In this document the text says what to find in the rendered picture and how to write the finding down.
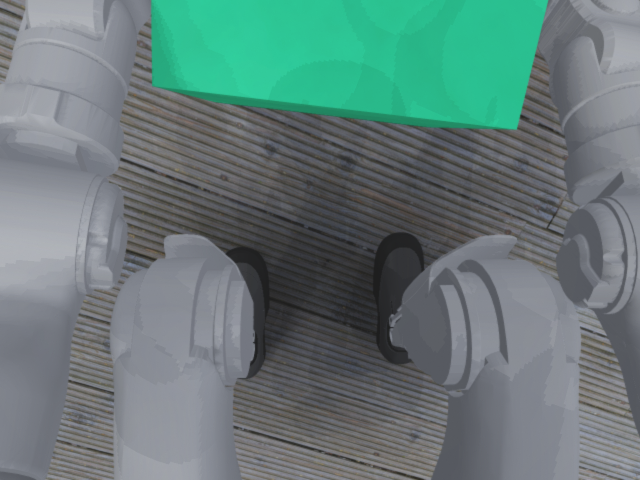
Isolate robot foot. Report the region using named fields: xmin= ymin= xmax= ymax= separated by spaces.
xmin=373 ymin=232 xmax=424 ymax=364
xmin=226 ymin=247 xmax=269 ymax=379

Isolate robot right foot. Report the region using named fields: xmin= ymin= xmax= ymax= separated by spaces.
xmin=373 ymin=232 xmax=424 ymax=364

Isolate left robot upper arm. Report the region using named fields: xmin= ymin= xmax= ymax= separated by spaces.
xmin=0 ymin=158 xmax=128 ymax=480

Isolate carton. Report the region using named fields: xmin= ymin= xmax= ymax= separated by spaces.
xmin=151 ymin=0 xmax=548 ymax=130

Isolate robot left foot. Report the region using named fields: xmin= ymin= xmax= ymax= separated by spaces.
xmin=226 ymin=247 xmax=269 ymax=379

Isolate right robot forearm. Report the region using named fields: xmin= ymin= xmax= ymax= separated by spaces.
xmin=537 ymin=0 xmax=640 ymax=206

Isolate left robot forearm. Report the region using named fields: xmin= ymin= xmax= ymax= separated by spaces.
xmin=0 ymin=0 xmax=151 ymax=177

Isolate right robot upper arm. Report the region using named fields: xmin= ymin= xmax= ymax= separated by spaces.
xmin=556 ymin=195 xmax=640 ymax=437

